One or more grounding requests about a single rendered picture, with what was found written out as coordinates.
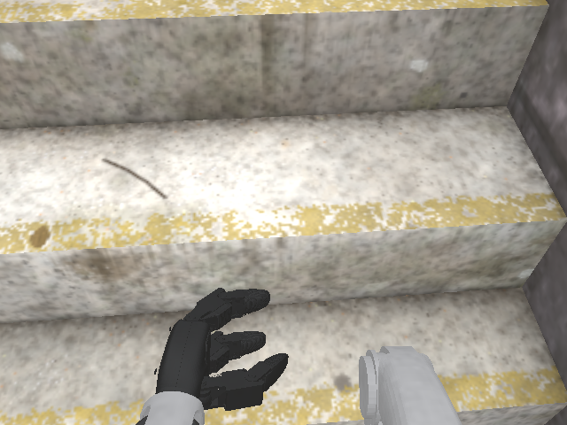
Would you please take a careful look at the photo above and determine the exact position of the left robot hand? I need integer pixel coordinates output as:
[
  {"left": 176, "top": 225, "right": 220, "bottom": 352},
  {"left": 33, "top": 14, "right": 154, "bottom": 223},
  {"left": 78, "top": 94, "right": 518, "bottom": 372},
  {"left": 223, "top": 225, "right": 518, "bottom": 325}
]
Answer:
[{"left": 154, "top": 288, "right": 289, "bottom": 411}]

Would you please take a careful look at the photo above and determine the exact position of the right robot thigh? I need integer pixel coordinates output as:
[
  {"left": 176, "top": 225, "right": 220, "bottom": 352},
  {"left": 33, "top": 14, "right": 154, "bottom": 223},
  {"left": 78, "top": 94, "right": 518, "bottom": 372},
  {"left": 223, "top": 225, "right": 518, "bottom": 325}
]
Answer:
[{"left": 359, "top": 346, "right": 462, "bottom": 425}]

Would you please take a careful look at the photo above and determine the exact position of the robot left forearm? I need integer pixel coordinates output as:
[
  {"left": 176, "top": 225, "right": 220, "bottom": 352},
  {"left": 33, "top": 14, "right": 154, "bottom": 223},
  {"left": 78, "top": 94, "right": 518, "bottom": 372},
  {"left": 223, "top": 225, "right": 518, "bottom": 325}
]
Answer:
[{"left": 136, "top": 391, "right": 205, "bottom": 425}]

